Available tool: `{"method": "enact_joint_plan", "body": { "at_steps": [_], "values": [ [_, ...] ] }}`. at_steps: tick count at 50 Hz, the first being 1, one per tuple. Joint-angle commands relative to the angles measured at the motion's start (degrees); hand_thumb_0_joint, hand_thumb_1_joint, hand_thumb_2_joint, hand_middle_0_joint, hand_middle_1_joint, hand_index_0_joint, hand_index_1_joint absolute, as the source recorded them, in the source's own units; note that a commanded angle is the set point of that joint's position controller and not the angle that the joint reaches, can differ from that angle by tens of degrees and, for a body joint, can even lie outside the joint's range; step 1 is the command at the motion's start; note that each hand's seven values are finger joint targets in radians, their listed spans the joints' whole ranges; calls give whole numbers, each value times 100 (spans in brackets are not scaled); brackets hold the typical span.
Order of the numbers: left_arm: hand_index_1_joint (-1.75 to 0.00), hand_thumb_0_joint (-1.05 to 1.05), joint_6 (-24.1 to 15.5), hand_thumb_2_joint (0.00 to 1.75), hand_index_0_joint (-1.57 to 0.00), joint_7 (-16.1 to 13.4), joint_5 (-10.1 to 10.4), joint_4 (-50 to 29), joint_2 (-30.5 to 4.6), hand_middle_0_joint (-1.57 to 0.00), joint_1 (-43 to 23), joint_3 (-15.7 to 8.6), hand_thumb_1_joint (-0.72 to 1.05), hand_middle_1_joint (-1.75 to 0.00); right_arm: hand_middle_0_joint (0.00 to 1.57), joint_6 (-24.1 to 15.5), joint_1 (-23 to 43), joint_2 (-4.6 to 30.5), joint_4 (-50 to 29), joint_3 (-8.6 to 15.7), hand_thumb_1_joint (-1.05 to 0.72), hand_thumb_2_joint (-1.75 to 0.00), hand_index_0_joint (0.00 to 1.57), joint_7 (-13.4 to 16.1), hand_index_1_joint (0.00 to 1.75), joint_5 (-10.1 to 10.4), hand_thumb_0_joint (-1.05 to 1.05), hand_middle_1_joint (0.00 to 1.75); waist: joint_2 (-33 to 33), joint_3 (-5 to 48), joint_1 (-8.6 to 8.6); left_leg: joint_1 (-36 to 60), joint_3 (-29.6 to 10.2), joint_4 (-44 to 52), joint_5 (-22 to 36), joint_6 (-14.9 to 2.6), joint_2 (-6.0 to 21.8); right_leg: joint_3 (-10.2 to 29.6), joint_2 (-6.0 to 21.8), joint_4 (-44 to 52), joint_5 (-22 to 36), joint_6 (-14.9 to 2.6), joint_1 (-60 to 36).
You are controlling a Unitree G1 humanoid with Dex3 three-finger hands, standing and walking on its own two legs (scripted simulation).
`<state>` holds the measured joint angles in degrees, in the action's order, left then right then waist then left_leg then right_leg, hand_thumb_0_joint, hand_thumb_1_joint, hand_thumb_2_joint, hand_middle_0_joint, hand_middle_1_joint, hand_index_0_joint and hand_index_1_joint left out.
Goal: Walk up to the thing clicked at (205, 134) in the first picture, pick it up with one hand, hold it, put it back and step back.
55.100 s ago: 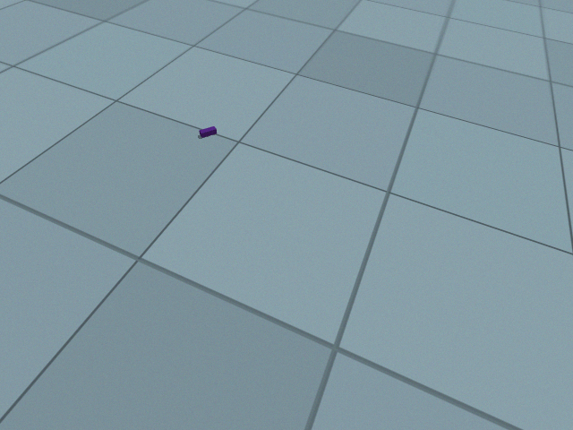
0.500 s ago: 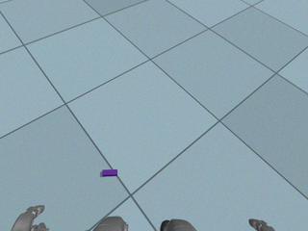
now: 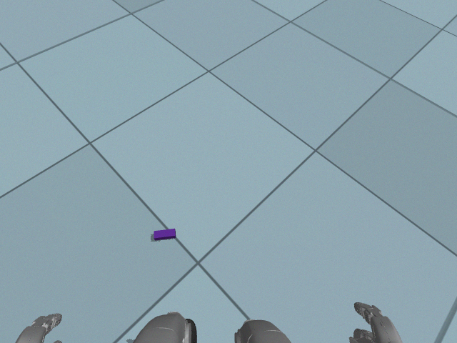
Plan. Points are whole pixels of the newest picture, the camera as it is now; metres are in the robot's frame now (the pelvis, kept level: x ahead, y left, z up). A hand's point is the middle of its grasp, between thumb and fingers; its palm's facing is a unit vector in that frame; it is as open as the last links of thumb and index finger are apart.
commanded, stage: step back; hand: left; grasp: from above
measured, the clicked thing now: (164, 234) +0.51 +0.22 -0.74
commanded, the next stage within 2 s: none
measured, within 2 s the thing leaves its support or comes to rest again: neither
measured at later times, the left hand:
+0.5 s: hand out of the picture -0.04 +0.25 -0.14, palm faces +0.06 -0.93 -0.36, open 7.3 cm
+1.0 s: hand out of the picture -0.29 +0.22 -0.14, palm faces +0.00 -0.92 -0.40, open 7.3 cm
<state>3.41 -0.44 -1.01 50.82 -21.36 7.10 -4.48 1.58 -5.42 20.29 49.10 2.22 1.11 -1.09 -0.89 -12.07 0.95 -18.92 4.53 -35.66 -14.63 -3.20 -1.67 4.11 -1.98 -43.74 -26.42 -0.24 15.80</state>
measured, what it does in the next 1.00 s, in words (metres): walks backwards: right foot, then left foot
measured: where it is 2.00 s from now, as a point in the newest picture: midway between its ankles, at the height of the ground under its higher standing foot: outside the picture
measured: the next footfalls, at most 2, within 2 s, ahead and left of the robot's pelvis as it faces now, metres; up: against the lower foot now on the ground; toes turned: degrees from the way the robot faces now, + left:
right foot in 0.02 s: +0.02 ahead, -0.11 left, +0.00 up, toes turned +4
left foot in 0.48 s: -0.14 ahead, +0.09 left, +0.00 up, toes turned +3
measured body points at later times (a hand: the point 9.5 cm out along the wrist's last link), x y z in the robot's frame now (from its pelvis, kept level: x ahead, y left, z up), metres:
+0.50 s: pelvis -0.16 -0.01 +0.00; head -0.09 +0.00 +0.44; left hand -0.04 +0.30 -0.12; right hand -0.04 -0.33 -0.12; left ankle -0.18 +0.09 -0.72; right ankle -0.02 -0.11 -0.72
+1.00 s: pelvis -0.34 -0.05 +0.00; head -0.29 -0.07 +0.44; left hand -0.29 +0.27 -0.11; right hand -0.19 -0.37 -0.12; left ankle -0.21 +0.09 -0.70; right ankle -0.34 -0.18 -0.72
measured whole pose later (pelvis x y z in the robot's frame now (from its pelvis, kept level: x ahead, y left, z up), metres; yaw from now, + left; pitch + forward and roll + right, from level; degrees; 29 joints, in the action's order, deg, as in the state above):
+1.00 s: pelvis -0.34 -0.05 +0.00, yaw +0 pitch -4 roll +0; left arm 3.0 1.3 -2.2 49.9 -20.4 14.7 -4.1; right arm 4.0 -5.2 23.5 47.8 3.8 1.0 -1.0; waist 2.7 -9.2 -1.5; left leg -29.1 -3.8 -45.9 -21.4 0.4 0.3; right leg 2.2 -0.5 -38.5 -21.5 0.0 13.7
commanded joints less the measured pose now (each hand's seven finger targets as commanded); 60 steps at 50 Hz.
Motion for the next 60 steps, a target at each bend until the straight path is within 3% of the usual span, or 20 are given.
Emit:
{"method": "enact_joint_plan", "body": {
  "at_steps": [1,3,4,9,16,20,23,24,25,27,31,39,43,45,46,48,49,52,57,60],
  "values": [
    [-30,0,-187,90,-20,-21,-78,-227,-1008,-20,835,-366,90,-30,20,-69,198,1554,-398,420,-90,-90,20,76,30,75,0,30,477,1713,-264,419,-1791,571,1569,-469,1494,71,176,1525,1300,-296,-882],
    [-30,0,-232,90,-20,-15,-80,-442,-1529,-20,600,-465,90,-30,20,-55,342,1175,-498,310,-90,-90,20,50,30,139,0,30,-1082,1259,-259,-746,-843,-833,-608,235,23,2023,1501,2357,2193,-1090,-726],
    [-30,0,-241,90,-20,-18,-96,-653,-1899,-20,206,-517,90,-30,20,-4,317,1177,-446,356,-90,-90,20,108,30,106,0,30,-1605,1017,-355,-512,-875,-2364,-2128,369,-445,2865,2414,2680,2626,-1846,281],
    [-30,0,-273,90,-20,-89,-90,-975,-1218,-20,-399,-401,90,-30,20,0,-436,1239,-58,289,-90,-90,20,84,30,134,0,30,-500,986,23,-585,-1418,-3414,-1285,365,-704,959,1197,2185,3391,-980,-7],
    [-30,0,-199,90,-20,-150,-115,-1058,-1138,-20,572,-382,90,-30,20,-99,-287,1143,-365,237,-90,-90,20,156,30,95,0,30,-884,1785,-502,-1063,-1019,-1672,-1786,546,-298,1114,1467,1626,4456,-1282,-2272],
    [-30,0,-122,90,-20,-120,-99,-1223,-1268,-20,302,-377,90,-30,20,-66,-751,1179,-191,313,-90,-90,20,112,30,60,0,30,-1089,1932,-284,-74,-693,-457,-1438,353,-95,1115,1478,1717,3769,-1142,-1684],
    [-30,0,-53,90,-20,-58,-45,-1349,-1378,-20,-141,-350,90,-30,20,-42,-1334,1221,60,400,-90,-90,20,34,30,25,0,30,-785,1808,124,1111,-470,760,-133,82,-23,961,1312,1753,1958,-729,-298],
    [-30,0,-43,90,-20,-36,-39,-1367,-1260,-20,-114,-300,90,-30,20,-42,-1258,1425,6,465,-90,-90,20,23,30,-36,0,30,-147,1619,174,1112,-1209,1076,-248,-159,418,788,944,1320,1131,-469,332],
    [-30,0,-72,90,-20,-33,-32,-1435,-1041,-20,-174,-259,90,-30,20,-55,-1045,1856,-94,543,-90,-90,20,3,30,-132,0,30,1095,1365,220,1068,-2847,1727,-244,-626,1626,275,109,272,-141,-171,1350],
    [-30,0,-74,90,-20,-119,-112,-1286,-1296,-20,-272,-468,90,-30,20,-106,-59,2305,-419,604,-90,-90,20,10,30,-149,0,30,1467,763,159,-1086,-3860,2371,-366,-1561,2761,681,-373,-2484,-954,9,749],
    [-30,0,-21,90,-20,-29,22,-820,-1120,-20,594,-475,90,-30,20,-195,474,1487,-517,365,-90,-90,20,60,30,-177,0,30,653,624,-480,-381,-1821,1892,400,-598,1368,864,-667,-3229,221,-73,1247],
    [-30,0,-130,90,-20,-42,-36,-881,-1018,-20,490,-319,90,-30,20,-155,-492,1576,-478,497,-90,-90,20,70,30,-65,0,30,1124,1556,163,1998,-1790,1125,1744,-1132,1646,312,-66,-971,-368,374,1204],
    [-30,0,-161,90,-20,4,-13,-482,-1022,-20,1157,-292,90,-30,20,-5,-134,1747,-604,522,-90,-90,20,55,30,-71,0,30,1375,1811,-68,1297,-1591,862,1528,-868,1560,-216,139,1118,163,135,-56],
    [-30,0,-168,90,-20,26,-60,-160,-1061,-20,1673,-353,90,-30,20,70,24,1722,-642,500,-90,-90,20,22,30,-16,0,30,1184,1904,-278,540,-1445,742,849,-554,1343,-442,74,1949,1007,-87,-869],
    [-30,0,-167,90,-20,39,-144,-184,-1321,-20,1556,-429,90,-30,20,89,-23,1542,-661,466,-90,-90,20,8,30,29,0,30,546,1699,-225,-245,-1354,462,-30,-229,1023,194,339,1915,849,-279,-997],
    [-30,0,-131,90,-20,43,-204,-644,-2348,-20,763,-615,90,-30,20,87,285,1265,-820,450,-90,-90,20,108,30,54,0,30,-1908,864,-558,-825,-902,-2207,-1960,389,-296,2853,2494,3140,-462,-1553,1209],
    [-30,0,-161,90,-20,-6,-174,-857,-2305,-20,168,-607,90,-30,20,100,186,1540,-721,564,-90,-90,20,132,30,36,0,30,-1748,347,-316,-435,-1327,-3009,-1763,392,-33,3019,2695,3409,-717,-1684,2196],
    [-30,0,-209,90,-20,-55,-169,-1020,-1426,-20,-588,-414,90,-30,20,66,-642,1340,-298,456,-90,-90,20,41,30,104,0,30,-777,559,225,-543,-1307,-3442,-938,324,-617,627,1281,2473,1077,-957,1292],
    [-30,0,-158,90,-20,-137,-239,-1033,-1310,-20,195,-418,90,-30,20,-110,-501,1120,-493,279,-90,-90,20,107,30,68,0,30,-1219,1117,-309,-1036,-888,-1701,-1534,453,-247,558,1339,1672,2906,-1003,-890],
    [-30,0,-64,90,-20,-165,-154,-1093,-1299,-20,230,-404,90,-30,20,-211,-881,1037,-398,299,-90,-90,20,124,30,-42,0,30,-1279,1601,-260,-528,-630,524,-964,332,137,609,1479,768,3969,-923,-1717]
  ]
}}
